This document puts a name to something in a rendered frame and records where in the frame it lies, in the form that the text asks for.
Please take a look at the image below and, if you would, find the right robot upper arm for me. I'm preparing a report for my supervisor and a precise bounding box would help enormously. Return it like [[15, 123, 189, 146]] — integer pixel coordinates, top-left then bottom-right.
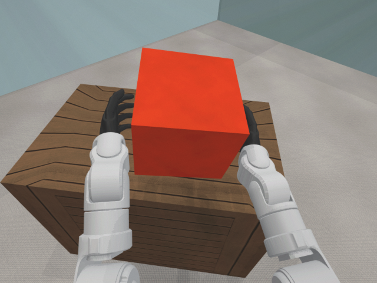
[[272, 260, 339, 283]]

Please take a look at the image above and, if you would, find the robot left hand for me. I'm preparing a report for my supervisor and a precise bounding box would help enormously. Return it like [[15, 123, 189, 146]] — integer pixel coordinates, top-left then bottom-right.
[[100, 89, 134, 135]]

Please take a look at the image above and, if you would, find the left robot forearm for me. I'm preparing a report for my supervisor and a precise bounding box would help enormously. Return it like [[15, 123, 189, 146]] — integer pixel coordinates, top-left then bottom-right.
[[73, 132, 132, 283]]

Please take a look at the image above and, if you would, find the left robot upper arm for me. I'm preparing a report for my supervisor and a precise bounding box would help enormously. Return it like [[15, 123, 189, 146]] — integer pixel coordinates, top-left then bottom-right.
[[76, 262, 140, 283]]

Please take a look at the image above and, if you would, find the robot right hand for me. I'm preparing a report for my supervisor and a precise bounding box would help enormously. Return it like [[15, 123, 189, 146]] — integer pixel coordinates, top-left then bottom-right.
[[240, 105, 260, 152]]

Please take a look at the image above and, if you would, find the carton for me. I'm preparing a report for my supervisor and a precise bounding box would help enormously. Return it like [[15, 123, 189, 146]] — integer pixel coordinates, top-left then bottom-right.
[[131, 48, 250, 179]]

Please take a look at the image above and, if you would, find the right robot forearm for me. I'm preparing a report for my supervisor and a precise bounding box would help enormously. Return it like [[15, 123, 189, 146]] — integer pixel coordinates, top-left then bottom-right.
[[237, 144, 340, 283]]

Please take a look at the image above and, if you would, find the pedestal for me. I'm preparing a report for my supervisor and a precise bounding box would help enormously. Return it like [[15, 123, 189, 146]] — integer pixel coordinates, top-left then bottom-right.
[[0, 84, 284, 278]]

